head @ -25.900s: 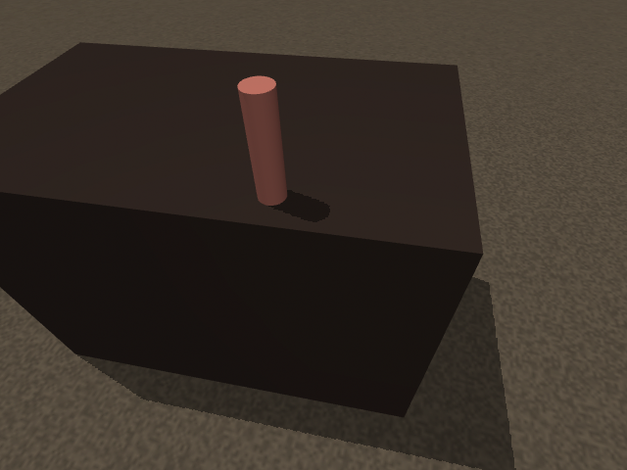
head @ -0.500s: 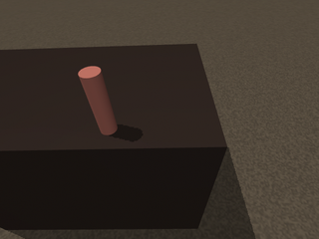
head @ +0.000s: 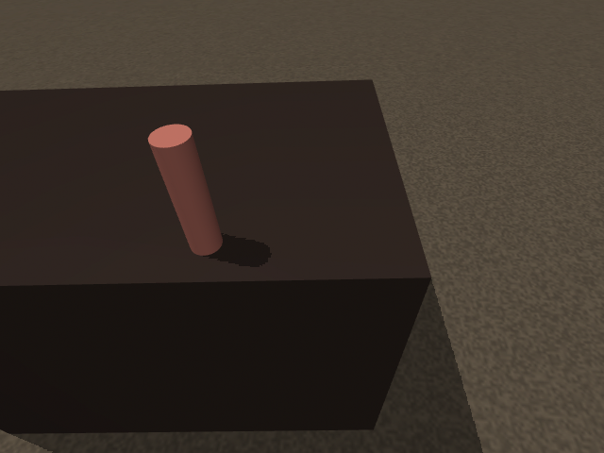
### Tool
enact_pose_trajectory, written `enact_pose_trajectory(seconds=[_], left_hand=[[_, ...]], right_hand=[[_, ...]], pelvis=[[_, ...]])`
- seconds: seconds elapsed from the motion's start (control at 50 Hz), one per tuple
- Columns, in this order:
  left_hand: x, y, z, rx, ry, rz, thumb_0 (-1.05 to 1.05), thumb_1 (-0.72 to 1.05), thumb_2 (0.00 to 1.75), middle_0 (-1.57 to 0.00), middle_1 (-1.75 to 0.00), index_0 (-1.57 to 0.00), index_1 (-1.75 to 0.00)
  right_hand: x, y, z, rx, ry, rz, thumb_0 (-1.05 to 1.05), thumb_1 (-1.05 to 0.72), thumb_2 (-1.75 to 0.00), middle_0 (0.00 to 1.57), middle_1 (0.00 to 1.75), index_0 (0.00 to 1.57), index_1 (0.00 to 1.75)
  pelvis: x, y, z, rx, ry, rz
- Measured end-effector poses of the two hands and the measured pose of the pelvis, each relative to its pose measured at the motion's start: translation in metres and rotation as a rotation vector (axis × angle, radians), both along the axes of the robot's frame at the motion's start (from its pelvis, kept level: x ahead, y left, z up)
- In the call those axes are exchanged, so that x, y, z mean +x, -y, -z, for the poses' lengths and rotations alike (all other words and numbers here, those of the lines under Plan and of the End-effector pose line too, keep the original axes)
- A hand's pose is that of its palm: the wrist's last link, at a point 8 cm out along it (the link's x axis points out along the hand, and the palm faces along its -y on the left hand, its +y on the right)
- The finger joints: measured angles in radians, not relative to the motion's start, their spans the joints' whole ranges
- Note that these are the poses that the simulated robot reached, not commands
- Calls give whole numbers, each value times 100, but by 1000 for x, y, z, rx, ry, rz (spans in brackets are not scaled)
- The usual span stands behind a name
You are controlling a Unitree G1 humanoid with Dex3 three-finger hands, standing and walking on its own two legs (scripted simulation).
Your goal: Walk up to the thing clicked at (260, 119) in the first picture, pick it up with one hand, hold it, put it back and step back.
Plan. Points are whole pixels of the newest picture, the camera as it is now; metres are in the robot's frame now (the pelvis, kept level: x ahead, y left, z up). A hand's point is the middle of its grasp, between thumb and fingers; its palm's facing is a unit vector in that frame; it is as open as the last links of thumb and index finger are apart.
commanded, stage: home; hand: left
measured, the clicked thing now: (190, 196) +0.44 +0.19 +0.12
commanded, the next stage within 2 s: stand in 0.80 s
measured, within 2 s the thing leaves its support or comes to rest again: neither
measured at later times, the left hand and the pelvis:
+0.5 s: hand out of the picture +0.09 +0.25 -0.15, palm faces -0.05 -0.93 -0.35, open 17.7 cm; pelvis +0.02 +0.00 +0.00, yaw +0 degrees
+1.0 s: hand out of the picture +0.11 +0.25 -0.15, palm faces -0.05 -0.93 -0.35, open 17.3 cm; pelvis +0.03 -0.01 +0.00, yaw -1 degrees
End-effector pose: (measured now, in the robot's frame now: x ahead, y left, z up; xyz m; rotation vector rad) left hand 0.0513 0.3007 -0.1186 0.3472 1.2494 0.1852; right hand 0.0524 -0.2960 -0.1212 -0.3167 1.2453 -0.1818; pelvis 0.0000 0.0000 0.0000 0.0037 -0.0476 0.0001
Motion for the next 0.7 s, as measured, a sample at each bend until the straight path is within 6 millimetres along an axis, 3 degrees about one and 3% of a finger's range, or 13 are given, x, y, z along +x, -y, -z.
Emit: enact_pose_trajectory(seconds=[0.24,0.7], left_hand=[[21,3,-3,-2,24,4,-1,-58,3,-5,-4,-5,-5],[43,9,-3,-3,13,8,-1,-59,2,-5,-4,-5,-5]], right_hand=[[21,2,-3,-5,24,-6,0,-90,-90,21,30,21,30],[27,8,-2,-10,-10,19,0,-90,-90,21,30,21,30]], pelvis=[[8,1,-1,-1,-3,3],[23,5,-3,-1,-13,8]])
